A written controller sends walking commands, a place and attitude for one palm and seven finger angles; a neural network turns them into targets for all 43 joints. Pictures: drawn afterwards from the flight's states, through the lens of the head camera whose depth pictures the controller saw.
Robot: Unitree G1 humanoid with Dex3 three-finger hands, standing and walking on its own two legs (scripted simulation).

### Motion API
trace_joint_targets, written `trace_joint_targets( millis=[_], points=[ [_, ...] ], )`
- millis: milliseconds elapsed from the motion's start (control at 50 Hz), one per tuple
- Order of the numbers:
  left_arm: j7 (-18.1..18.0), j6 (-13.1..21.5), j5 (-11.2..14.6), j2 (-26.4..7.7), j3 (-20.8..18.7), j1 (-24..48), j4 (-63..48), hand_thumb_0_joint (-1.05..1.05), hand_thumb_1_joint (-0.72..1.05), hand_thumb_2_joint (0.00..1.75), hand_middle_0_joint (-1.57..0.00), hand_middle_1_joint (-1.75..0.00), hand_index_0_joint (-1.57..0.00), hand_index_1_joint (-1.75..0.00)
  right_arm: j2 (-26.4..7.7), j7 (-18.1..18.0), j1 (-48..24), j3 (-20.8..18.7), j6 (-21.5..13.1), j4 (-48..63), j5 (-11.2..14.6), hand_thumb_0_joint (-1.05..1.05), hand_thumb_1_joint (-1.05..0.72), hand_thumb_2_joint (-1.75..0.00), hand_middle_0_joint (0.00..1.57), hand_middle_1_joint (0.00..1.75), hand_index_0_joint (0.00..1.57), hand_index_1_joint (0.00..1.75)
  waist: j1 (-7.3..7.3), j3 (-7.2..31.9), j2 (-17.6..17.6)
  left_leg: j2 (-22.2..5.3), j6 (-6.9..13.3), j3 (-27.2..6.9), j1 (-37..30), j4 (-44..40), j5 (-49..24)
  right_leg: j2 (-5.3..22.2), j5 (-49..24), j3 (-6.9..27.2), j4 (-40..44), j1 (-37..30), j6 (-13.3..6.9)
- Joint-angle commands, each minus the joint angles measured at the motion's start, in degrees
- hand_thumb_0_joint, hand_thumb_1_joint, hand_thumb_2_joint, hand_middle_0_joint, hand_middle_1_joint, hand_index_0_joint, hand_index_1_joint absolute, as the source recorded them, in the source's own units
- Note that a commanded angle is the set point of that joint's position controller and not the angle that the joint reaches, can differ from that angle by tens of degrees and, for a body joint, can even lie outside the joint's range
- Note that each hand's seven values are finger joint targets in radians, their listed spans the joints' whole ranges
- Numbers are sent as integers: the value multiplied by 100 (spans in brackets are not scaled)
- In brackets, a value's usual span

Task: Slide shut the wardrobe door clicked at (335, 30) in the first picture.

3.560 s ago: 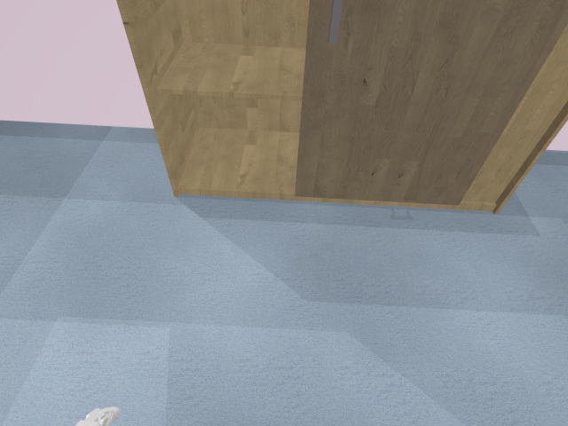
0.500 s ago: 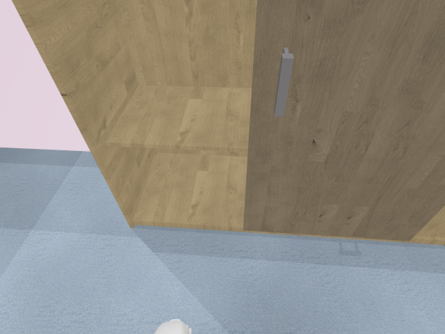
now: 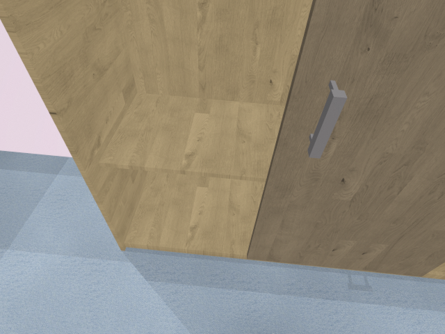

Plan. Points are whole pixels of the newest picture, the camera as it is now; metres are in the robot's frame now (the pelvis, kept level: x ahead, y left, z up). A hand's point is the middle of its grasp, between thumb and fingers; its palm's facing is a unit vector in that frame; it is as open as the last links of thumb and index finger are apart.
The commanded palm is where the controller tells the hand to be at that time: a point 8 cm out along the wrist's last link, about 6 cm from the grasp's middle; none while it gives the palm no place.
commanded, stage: come to a stop and stand still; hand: right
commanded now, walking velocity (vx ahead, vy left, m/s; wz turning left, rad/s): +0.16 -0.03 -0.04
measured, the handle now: (323, 120) +0.55 -0.17 +0.11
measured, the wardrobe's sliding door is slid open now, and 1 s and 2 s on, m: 0.58 0.58 0.58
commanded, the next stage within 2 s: none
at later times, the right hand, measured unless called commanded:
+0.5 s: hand out of the picture +0.03 -0.20 -0.18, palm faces +0.01 +0.97 -0.24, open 7.4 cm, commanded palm none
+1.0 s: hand out of the picture +0.02 -0.15 -0.17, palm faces +0.03 +0.98 -0.20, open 7.2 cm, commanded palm none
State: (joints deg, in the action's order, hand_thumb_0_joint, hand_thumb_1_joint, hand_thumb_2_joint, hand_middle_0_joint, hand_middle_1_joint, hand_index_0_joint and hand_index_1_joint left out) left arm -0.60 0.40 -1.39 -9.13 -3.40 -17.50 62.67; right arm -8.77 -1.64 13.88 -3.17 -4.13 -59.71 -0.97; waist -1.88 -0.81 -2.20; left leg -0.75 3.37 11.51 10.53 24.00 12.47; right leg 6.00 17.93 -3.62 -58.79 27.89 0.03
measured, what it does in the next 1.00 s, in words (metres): steps on the spot: right foot, then left foot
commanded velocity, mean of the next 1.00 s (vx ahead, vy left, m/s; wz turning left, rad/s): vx -0.08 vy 0.02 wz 0.00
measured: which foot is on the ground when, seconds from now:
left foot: down 0.00-0.26, up 0.28-0.56, down 0.58-1.00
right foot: up 0.00-0.14, down 0.16-0.58, up 0.60-0.84, down 0.86-1.00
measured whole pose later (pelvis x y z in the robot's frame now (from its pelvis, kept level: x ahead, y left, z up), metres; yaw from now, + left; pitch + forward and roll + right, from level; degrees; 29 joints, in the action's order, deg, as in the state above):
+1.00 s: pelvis -0.01 +0.03 +0.00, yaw +1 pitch -1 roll +0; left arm -2.3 -0.6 -0.8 -7.5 0.1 -17.1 66.5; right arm -9.6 -1.7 12.6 -1.2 0.1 -63.6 0.3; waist -0.2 -1.4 0.2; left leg 1.3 3.0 5.2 10.7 23.9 12.7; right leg 2.1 14.8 -0.8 -23.7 8.0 1.7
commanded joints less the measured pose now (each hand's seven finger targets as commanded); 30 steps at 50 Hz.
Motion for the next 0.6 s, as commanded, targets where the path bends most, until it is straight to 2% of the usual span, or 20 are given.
trace_joint_targets(
  millis=[0, 20, 60, 100, 120, 140, 160, 180, 220, 240, 300, 340, 380, 420, 460, 480, 520, 540, 560, 580],
  points=[
    [97, 28, 10, 83, 76, -244, -230, 0, 90, 90, -20, -30, -20, -30, -568, 29, 462, -18, -27, 35, -45, 0, -90, -90, 20, 30, 20, 30, 72, -330, 765, -1480, 670, -950, 408, -1328, -1195, 45, -259, -78, 1060, -293, 50],
    [112, 47, 14, 80, 78, -141, -268, 0, 90, 90, -20, -30, -20, -30, -661, 31, 457, -20, -20, 3, -57, 0, -90, -90, 20, 30, 20, 30, 80, -306, 848, -1477, 677, -957, 347, -1265, -1235, 0, -261, -107, 1305, -357, 46],
    [64, 83, 32, 62, 158, 130, -308, 0, 90, 90, -20, -30, -20, -30, -613, 12, 498, 19, 45, -69, -44, 0, -90, -90, 20, 30, 20, 30, 176, -236, 782, -1365, 571, -905, 141, -932, -2049, -128, -327, -103, 1998, -730, 84],
    [-3, 99, 48, -27, 213, 48, -217, 0, 90, 90, -20, -30, -20, -30, -563, -19, 473, 73, 129, -144, 7, 0, -90, -90, 20, 30, 20, 30, 119, -53, 746, -1089, 296, -693, 89, -425, -2374, -222, -1092, -79, 2952, -1486, 128],
    [-13, 126, 56, -159, 209, -79, -145, 0, 90, 90, -20, -30, -20, -30, -523, -28, 493, 96, 162, -192, 18, 0, -90, -90, 20, 30, 20, 30, 88, 61, 556, -905, 93, -646, 167, -121, -2121, -103, -2175, 39, 3282, -1923, 105],
    [-58, 177, 50, -451, 181, -125, -161, 0, 90, 90, -20, -30, -20, -30, -380, -58, 690, 135, 208, -206, 48, 0, -90, -90, 20, 30, 20, 30, 155, 264, -41, -703, -141, -639, 266, 146, -1499, 324, -3737, 342, 3319, -2355, -29],
    [-107, 166, 66, -696, 157, -82, -194, 0, 90, 90, -20, -30, -20, -30, -277, -102, 862, 160, 261, -230, 73, 0, -90, -90, 20, 30, 20, 30, 224, 370, -386, -531, -304, -624, 307, 131, -493, 800, -4753, 678, 3294, -2477, -296],
    [-131, 93, 78, -819, 114, 22, -222, 0, 90, 90, -20, -30, -20, -30, -257, -141, 910, 177, 325, -245, 46, 0, -90, -90, 20, 30, 20, 30, 233, 83, -397, -421, -329, -656, 269, 28, 216, 903, -4508, 633, 3386, -2218, -427],
    [-205, 30, 122, -785, 129, 432, -302, 0, 90, 90, -20, -30, -20, -30, -415, -111, 891, 157, 447, -303, 56, 0, -90, -90, 20, 30, 20, 30, 315, -234, -950, -386, -397, -639, 169, 339, 551, 913, -3950, 883, 3905, -1673, -591],
    [-221, 3, 122, -794, 108, 498, -362, 0, 90, 90, -20, -30, -20, -30, -465, -94, 906, 136, 491, -271, 44, 0, -90, -90, 20, 30, 20, 30, 304, -238, -973, -371, -389, -693, 232, 631, 779, 948, -3810, 927, 4054, -1686, -655],
    [-284, -50, 92, -965, -21, 432, -421, 0, 90, 90, -20, -30, -20, -30, -542, -52, 902, 68, 596, -148, -3, 0, -90, -90, 20, 30, 20, 30, 196, 226, -851, -269, -375, -901, 807, 1826, 1652, 1287, -3990, 1155, 4139, -2194, -1005],
    [-308, -76, 76, -1042, -90, 486, -492, 0, 90, 90, -20, -30, -20, -30, -532, -37, 879, 22, 639, -56, -25, 0, -90, -90, 20, 30, 20, 30, 189, 579, -549, -262, -386, -1086, 1059, 2505, 1895, 1474, -4199, 1168, 3983, -2407, -1237],
    [-286, -117, 55, -1062, -137, 574, -539, 0, 90, 90, -20, -30, -20, -30, -432, -33, 792, -6, 650, 24, -31, 0, -90, -90, 20, 30, 20, 30, 170, 864, -306, -243, -430, -1159, 1207, 2777, 1782, 1442, -4006, 1027, 3848, -2578, -1262],
    [-259, -123, 45, -1040, -170, 667, -579, 0, 90, 90, -20, -30, -20, -30, -385, -15, 713, -13, 653, 119, -25, 0, -90, -90, 20, 30, 20, 30, 186, 916, -174, -251, -432, -1180, 1089, 2640, 1658, 1407, -3379, 986, 3872, -2344, -1201],
    [-203, -147, 10, -1005, -188, 786, -607, 0, 90, 90, -20, -30, -20, -30, -286, -12, 744, -21, 662, 146, -22, 0, -90, -90, 20, 30, 20, 30, 211, 774, -333, -239, -401, -1069, 674, 2025, 1447, 1257, -2196, 913, 4060, -1804, -1028],
    [-169, -167, 8, -983, -178, 853, -617, 0, 90, 90, -20, -30, -20, -30, -279, -14, 844, -21, 657, 122, -17, 0, -90, -90, 20, 30, 20, 30, 271, 651, -467, -215, -383, -987, 421, 1575, 1237, 1149, -1496, 875, 4119, -1495, -909],
    [-109, -213, 43, -873, -157, 870, -604, 0, 90, 90, -20, -30, -20, -30, -444, -24, 1172, -35, 619, 22, -51, 0, -90, -90, 20, 30, 20, 30, 441, 423, -72, -206, -354, -945, -415, 208, 271, 716, -182, 624, 3809, -660, -508],
    [-74, -255, 70, -600, -127, 762, -621, 0, 90, 90, -20, -30, -20, -30, -663, -45, 1120, -56, 589, 58, -111, 0, -90, -90, 20, 30, 20, 30, 393, 203, 828, -664, -207, -1594, -220, -663, 562, 98, 448, 209, 3145, -403, -185],
    [-30, -295, 96, -275, -54, 780, -721, 0, 90, 90, -20, -30, -20, -30, -1061, -49, 696, -65, 564, 214, -127, 0, -90, -90, 20, 30, 20, 30, 254, -207, 1827, -1576, 177, -2630, 539, -1304, 1309, -402, 695, -146, 2401, -255, 91],
    [5, -334, 73, -393, -64, 979, -760, 0, 90, 90, -20, -30, -20, -30, -1168, -62, 270, -37, 567, 381, -86, 0, -90, -90, 20, 30, 20, 30, 306, -405, 1679, -1865, 503, -2787, 1407, -1619, 1911, -387, 904, 120, 1596, -639, 51]
  ],
)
